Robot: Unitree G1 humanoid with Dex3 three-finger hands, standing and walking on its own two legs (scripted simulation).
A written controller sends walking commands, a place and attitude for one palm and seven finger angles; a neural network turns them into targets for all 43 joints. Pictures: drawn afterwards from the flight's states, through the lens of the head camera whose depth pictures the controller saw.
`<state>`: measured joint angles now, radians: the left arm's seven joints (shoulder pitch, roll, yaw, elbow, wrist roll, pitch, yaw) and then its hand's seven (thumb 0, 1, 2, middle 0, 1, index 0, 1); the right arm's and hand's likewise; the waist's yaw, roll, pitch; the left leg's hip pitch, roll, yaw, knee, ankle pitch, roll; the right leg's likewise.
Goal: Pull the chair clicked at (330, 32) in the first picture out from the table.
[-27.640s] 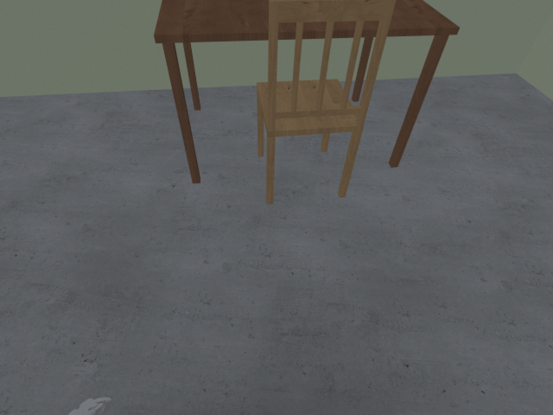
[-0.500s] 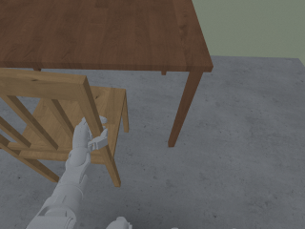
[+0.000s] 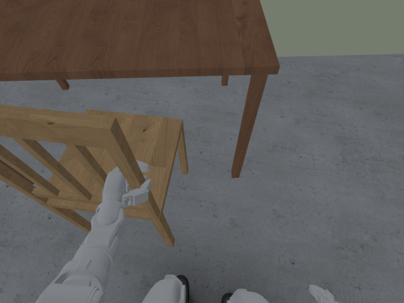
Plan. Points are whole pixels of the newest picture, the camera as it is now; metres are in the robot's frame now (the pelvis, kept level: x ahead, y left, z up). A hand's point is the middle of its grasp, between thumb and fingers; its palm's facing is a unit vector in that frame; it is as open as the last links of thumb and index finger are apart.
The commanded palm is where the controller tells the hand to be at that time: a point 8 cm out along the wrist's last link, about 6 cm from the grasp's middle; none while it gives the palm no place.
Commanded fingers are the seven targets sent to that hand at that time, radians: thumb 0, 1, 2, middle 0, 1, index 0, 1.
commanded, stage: step backward, pulling the chair out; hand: left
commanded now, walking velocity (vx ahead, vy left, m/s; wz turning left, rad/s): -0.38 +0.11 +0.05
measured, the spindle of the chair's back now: (61, 172) +0.40 +0.35 -0.07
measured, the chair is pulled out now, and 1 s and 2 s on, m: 0.12 0.21 0.42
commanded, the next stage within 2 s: none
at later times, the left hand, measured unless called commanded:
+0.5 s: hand (144, 203) +0.32 +0.14 -0.06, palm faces -0.02 -0.98 -0.18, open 6.1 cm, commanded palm +0.29 +0.19 -0.06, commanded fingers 0.00 0.90 0.90 -0.50 -1.45 -0.50 -1.45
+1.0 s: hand (155, 232) +0.26 +0.11 -0.05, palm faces -0.04 -0.98 -0.19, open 6.2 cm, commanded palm +0.23 +0.16 -0.05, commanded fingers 0.00 0.90 0.90 -0.50 -1.45 -0.50 -1.45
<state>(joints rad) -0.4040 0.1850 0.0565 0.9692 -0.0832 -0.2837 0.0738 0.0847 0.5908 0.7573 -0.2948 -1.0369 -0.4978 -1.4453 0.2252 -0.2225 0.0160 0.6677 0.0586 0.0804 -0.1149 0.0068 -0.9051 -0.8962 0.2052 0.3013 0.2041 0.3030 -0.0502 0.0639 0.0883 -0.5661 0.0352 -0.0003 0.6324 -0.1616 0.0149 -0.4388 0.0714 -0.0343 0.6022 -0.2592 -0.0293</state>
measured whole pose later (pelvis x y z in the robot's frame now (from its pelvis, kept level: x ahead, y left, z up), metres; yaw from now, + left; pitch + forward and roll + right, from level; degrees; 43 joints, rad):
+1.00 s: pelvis -0.11 -0.02 +0.01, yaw -1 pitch +3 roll +1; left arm -0.52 0.20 0.03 0.99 -0.05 -0.18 0.07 0.10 0.54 0.76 -0.29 -1.19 -0.50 -1.44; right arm 0.15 -0.27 -0.01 0.67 0.02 0.02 -0.08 0.01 -0.91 -0.90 0.20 0.30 0.20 0.30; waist -0.05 0.00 0.17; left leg -0.38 0.01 -0.02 0.56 -0.23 -0.02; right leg -0.38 -0.04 -0.01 0.60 -0.27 0.02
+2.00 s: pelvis -0.31 -0.02 +0.00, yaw +1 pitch +2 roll +2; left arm -0.44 0.13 -0.07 0.98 -0.06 -0.18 0.04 0.14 0.53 0.78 -0.30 -1.21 -0.50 -1.44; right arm 0.22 -0.18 0.03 0.67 0.03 0.06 -0.11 0.01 -0.91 -0.90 0.20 0.30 0.20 0.30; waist -0.04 0.00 0.11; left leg -0.30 0.03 0.01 0.59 -0.32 -0.05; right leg -0.50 -0.03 0.00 0.56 -0.10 -0.01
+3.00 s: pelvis -0.40 -0.02 +0.01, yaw +2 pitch +1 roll +1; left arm -0.26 0.09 -0.10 0.86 -0.04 -0.16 0.05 0.18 0.53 0.77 -0.30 -1.19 -0.50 -1.45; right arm 0.26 -0.18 0.05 0.68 0.03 0.01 -0.11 0.01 -0.91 -0.90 0.20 0.30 0.20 0.30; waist -0.02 0.03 0.06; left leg -0.27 0.05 0.04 0.54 -0.29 -0.03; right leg -0.38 0.00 0.01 0.54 -0.18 -0.01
